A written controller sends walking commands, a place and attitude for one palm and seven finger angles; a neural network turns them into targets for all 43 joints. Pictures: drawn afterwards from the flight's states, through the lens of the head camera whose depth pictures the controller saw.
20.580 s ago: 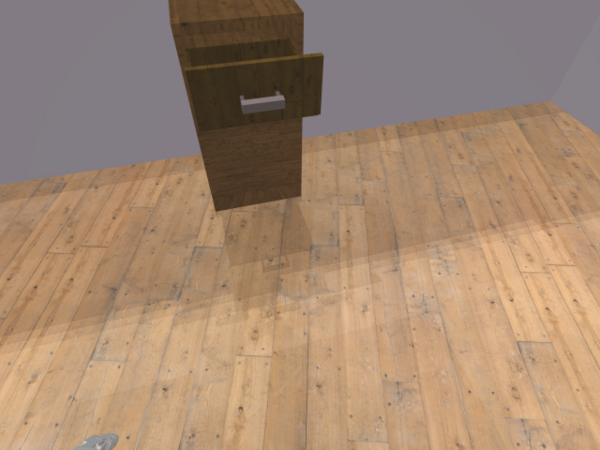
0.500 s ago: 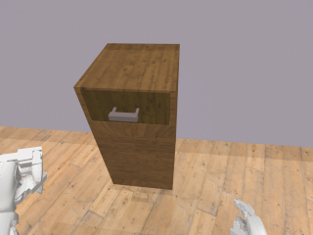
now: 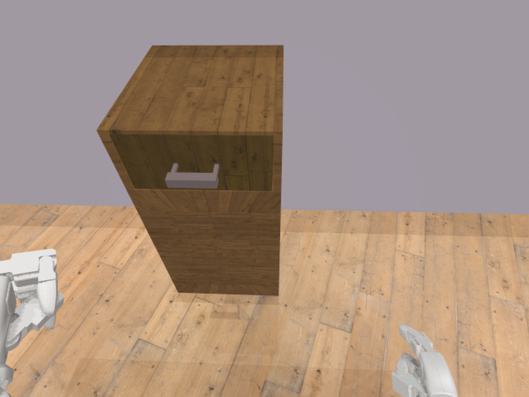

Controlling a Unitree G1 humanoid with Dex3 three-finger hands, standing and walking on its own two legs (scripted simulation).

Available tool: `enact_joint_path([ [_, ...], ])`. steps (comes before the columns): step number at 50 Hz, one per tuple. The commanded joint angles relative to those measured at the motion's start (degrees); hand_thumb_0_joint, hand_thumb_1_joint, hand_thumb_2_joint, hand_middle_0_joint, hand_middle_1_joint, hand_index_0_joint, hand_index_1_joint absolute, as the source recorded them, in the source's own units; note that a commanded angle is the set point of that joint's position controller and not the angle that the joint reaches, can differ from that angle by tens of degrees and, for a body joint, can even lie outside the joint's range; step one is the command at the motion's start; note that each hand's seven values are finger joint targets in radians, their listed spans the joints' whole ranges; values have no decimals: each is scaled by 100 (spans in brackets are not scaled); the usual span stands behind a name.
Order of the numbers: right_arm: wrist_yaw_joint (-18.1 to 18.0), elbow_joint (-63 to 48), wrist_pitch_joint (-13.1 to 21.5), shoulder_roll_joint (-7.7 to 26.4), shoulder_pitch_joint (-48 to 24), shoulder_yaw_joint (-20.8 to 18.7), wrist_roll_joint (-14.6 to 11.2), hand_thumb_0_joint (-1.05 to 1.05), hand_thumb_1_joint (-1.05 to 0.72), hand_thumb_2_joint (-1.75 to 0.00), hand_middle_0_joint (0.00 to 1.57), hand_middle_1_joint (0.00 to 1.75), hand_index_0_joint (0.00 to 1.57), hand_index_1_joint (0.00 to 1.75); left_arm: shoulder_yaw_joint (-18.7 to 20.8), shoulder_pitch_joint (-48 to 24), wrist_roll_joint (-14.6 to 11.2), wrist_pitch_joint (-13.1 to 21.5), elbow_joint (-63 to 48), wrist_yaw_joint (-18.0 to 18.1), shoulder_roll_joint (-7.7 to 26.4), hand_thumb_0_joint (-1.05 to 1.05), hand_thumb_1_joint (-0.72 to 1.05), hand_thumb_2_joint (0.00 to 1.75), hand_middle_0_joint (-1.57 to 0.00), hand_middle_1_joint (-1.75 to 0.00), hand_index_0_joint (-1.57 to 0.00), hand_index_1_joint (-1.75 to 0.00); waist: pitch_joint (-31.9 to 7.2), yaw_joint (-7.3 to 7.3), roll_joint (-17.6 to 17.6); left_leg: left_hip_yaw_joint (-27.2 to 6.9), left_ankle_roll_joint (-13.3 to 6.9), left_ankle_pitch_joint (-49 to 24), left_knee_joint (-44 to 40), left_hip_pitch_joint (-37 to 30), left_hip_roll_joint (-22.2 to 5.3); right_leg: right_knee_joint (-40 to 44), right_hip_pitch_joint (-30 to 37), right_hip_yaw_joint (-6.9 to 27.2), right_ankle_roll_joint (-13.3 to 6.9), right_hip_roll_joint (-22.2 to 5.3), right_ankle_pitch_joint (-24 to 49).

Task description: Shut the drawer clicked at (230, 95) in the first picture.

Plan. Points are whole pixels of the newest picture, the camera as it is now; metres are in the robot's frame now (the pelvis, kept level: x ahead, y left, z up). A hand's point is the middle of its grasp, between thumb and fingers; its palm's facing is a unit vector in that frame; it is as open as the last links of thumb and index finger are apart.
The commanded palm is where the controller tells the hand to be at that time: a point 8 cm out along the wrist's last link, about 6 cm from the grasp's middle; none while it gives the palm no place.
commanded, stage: step back with the hand held close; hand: left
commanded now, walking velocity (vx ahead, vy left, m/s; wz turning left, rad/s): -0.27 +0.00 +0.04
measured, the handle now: (194, 173) +0.60 +0.21 -0.05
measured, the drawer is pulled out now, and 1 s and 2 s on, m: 0.00 0.00 0.00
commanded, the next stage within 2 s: stop stepping back and stand still in 1.00 s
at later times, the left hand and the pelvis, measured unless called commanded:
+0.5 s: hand out of the picture +0.11 +0.25 +0.15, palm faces +0.38 -0.82 -0.44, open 3.3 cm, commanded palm +0.05 +0.30 +0.17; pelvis -0.08 +0.01 -0.01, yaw +1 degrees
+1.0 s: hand out of the picture +0.03 +0.25 +0.16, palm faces +0.30 -0.83 -0.47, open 3.3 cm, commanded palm -0.04 +0.30 +0.17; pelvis -0.15 +0.01 -0.02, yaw +3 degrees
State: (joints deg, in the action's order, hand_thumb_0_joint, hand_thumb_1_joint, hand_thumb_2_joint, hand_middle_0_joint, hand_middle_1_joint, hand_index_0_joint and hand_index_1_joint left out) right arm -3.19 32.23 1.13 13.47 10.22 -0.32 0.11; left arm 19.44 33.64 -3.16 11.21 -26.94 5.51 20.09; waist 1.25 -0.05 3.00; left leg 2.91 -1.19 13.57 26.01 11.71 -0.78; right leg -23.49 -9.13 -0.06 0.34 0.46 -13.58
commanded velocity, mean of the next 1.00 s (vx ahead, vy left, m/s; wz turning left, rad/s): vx -0.33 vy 0.00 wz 0.01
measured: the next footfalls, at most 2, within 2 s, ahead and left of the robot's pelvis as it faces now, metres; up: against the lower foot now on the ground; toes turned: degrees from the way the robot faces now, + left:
right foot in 0.72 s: -0.14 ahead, -0.11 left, +0.00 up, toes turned +7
right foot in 1.30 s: -0.21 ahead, -0.07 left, +0.00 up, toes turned -3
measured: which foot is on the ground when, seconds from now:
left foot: down 0.00-1.00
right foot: down 0.00-0.58, up 0.60-0.70, down 0.72-1.00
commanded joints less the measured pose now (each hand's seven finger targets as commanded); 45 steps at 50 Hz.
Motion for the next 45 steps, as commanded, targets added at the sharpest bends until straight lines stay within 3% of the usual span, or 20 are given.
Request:
enact_joint_path([
  [1,-90,-1015,173,615,-553,-300,-28,0,-90,-90,20,30,20,30,917,219,-26,349,-1500,202,1202,0,90,90,-140,-160,-140,-160,-1013,-104,-18,-401,-138,-2197,-261,-185,-367,-88,261,119,12,-286,2191],
  [6,-135,-1078,223,621,-495,-324,-21,0,-90,-90,20,30,20,30,1001,451,-13,386,-1728,277,1225,0,90,90,-140,-160,-140,-160,-1077,-117,306,-544,-174,-2017,-383,326,-522,-472,374,74,48,-153,1834],
  [8,-131,-1056,256,605,-418,-327,-37,0,-90,-90,20,30,20,30,919,463,-10,395,-1667,285,1096,0,90,90,-140,-160,-140,-160,-951,-67,168,-587,-186,-1633,-428,628,-553,-567,389,101,41,-148,1662],
  [13,-145,-1036,391,623,-377,-332,-51,0,-90,-90,20,30,20,30,866,381,50,474,-1638,326,1009,0,90,90,-140,-160,-140,-160,-666,-1,238,-728,-291,48,-667,1599,-619,-802,544,211,38,-127,1200],
  [16,-179,-1031,481,640,-373,-343,-49,0,-90,-90,20,30,20,30,972,222,97,545,-1674,377,1108,0,90,90,-140,-160,-140,-160,-496,24,77,-797,-341,1264,-685,2217,-565,-696,590,404,27,-142,706],
  [18,-170,-1003,516,605,-301,-341,-42,0,-90,-90,20,30,20,30,881,184,109,581,-1622,388,1025,0,90,90,-140,-160,-140,-160,-370,62,-266,-723,-281,1515,-322,2081,-367,-212,102,673,-52,-294,10],
  [20,-148,-941,537,616,-221,-361,-17,0,-90,-90,20,30,20,30,805,93,98,640,-1734,413,1025,0,90,90,-140,-160,-140,-160,-338,116,-473,-612,-158,1351,194,1465,-158,392,-724,919,-202,-518,-824],
  [23,-166,-833,514,573,-217,-342,11,0,-90,-90,20,30,20,30,761,28,70,659,-1710,495,1054,0,90,90,-140,-160,-140,-160,-314,155,-565,-552,-39,965,574,692,-48,752,-1608,843,-290,-664,-1351],
  [25,-180,-820,518,605,-237,-332,2,0,-90,-90,20,30,20,30,783,19,78,696,-1818,534,1094,0,90,90,-140,-160,-140,-160,-319,162,-272,-727,-68,1097,222,759,-160,585,-1554,571,-201,-487,-1394],
  [26,-213,-849,539,650,-322,-330,9,0,-90,-90,20,30,20,30,845,54,82,698,-1878,539,1149,0,90,90,-140,-160,-140,-160,-316,148,93,-930,-134,1352,-246,1058,-329,328,-1244,413,-109,-284,-1329],
  [28,-236,-926,601,750,-373,-310,3,0,-90,-90,20,30,20,30,918,87,190,748,-1938,520,1092,0,90,90,-140,-160,-140,-160,-346,93,953,-1801,-435,2734,-1648,2604,-1023,-1234,289,73,83,312,-657],
  [29,-246,-960,631,734,-402,-327,3,0,-90,-90,20,30,20,30,997,76,251,773,-1969,498,1110,0,90,90,-140,-160,-140,-160,-439,27,1225,-2101,-584,3036,-1931,3122,-1304,-1995,797,45,118,479,-203],
  [31,-231,-989,700,645,-425,-366,37,0,-90,-90,20,30,20,30,1159,171,269,761,-1892,452,1228,0,90,90,-140,-160,-140,-160,-628,-18,897,-2068,-708,2506,-1634,3028,-1418,-2275,788,221,98,469,-121],
  [32,-206,-985,722,640,-425,-357,50,0,-90,-90,20,30,20,30,1075,205,263,771,-1884,426,1131,0,90,90,-140,-160,-140,-160,-510,-13,695,-1957,-714,2352,-1500,3066,-1352,-2171,734,262,78,479,-322],
  [36,-119,-741,813,693,-301,-347,139,0,-90,-90,20,30,20,30,1026,528,133,880,-1922,300,1077,0,90,90,-140,-160,-140,-160,-459,62,862,-1635,-552,1542,-1172,2181,-1133,-874,276,261,-48,424,-301],
  [37,-107,-615,820,631,-286,-313,149,0,-90,-90,20,30,20,30,1005,399,58,948,-2013,282,1124,0,90,90,-140,-160,-140,-160,-561,66,579,-1509,-483,744,-927,1613,-966,-393,3,302,-69,327,-1],
  [38,-78,-507,780,564,-175,-303,126,0,-90,-90,20,30,20,30,997,360,14,996,-2055,278,1150,0,90,90,-140,-160,-140,-160,-843,63,258,-1130,-322,-701,-389,679,-754,6,-462,519,-84,121,691],
  [40,-62,-439,659,453,-195,-303,86,0,-90,-90,20,30,20,30,1029,140,12,1104,-2053,296,1317,0,90,90,-140,-160,-140,-160,-1654,117,-163,-277,-126,-2936,445,-814,-465,64,-824,652,239,-259,3089],
  [41,-48,-467,614,460,-243,-364,7,0,-90,-90,20,30,20,30,957,103,17,1046,-2079,287,1334,0,90,90,-140,-160,-140,-160,-1960,127,-809,-134,-73,-2799,705,-952,-365,-19,-667,573,492,-315,3777],
  [45,-84,-765,439,496,-577,-355,-69,0,-90,-90,20,30,20,30,1128,383,-62,942,-1891,278,1467,0,90,90,-140,-160,-140,-160,-1030,126,-406,-268,-29,-914,745,-567,-186,439,-1620,748,196,-507,1534],
])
